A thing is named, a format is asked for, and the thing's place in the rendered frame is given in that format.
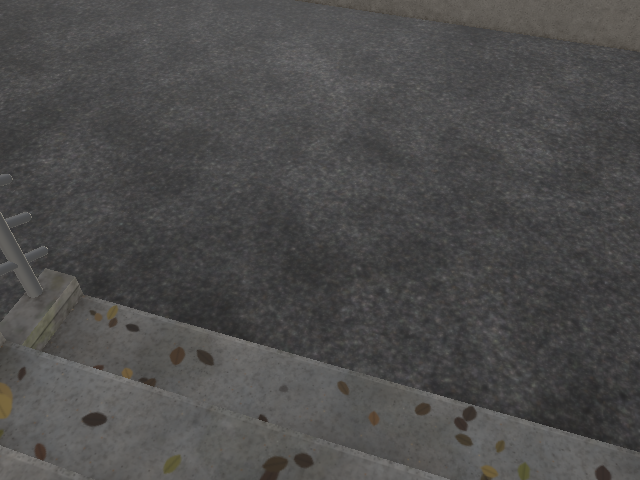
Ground stairs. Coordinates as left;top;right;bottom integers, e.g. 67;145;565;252
0;295;640;480

